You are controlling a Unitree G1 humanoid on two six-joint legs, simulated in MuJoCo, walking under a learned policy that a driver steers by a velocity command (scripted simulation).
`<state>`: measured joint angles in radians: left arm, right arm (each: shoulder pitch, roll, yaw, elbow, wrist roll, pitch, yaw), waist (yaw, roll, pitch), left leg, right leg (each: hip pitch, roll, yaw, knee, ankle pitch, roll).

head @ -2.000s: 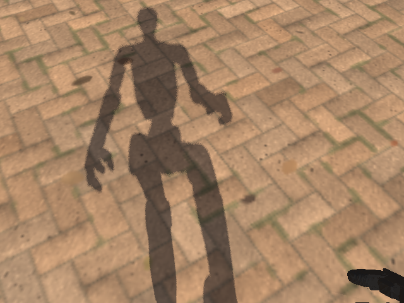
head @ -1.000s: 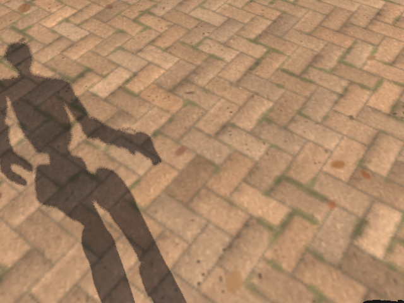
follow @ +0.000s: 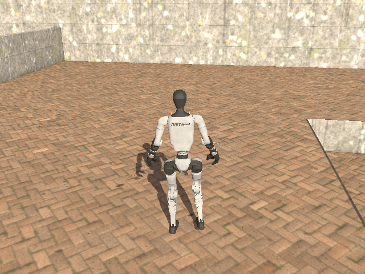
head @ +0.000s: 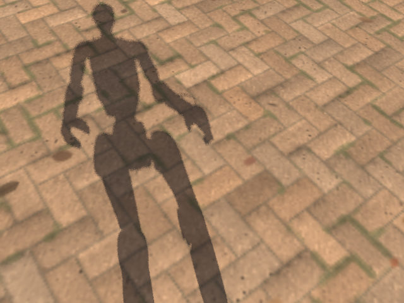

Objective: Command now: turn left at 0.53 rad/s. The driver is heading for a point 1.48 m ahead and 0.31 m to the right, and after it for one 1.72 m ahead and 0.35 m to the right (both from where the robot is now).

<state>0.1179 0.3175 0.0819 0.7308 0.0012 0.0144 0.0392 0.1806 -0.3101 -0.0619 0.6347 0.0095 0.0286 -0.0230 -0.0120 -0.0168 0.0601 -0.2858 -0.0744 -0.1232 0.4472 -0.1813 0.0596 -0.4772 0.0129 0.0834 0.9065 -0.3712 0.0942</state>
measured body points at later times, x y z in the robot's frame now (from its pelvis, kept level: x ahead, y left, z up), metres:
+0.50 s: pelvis +0.01 -0.03 -0.01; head +0.04 -0.03 +0.44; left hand +0.19 +0.24 -0.11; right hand +0.12 -0.33 -0.11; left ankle +0.03 +0.09 -0.74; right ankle +0.02 -0.15 -0.74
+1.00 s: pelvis -0.01 -0.08 +0.00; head +0.02 -0.13 +0.45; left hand +0.24 +0.13 -0.08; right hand +0.04 -0.41 -0.11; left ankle +0.05 +0.07 -0.66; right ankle -0.02 -0.17 -0.74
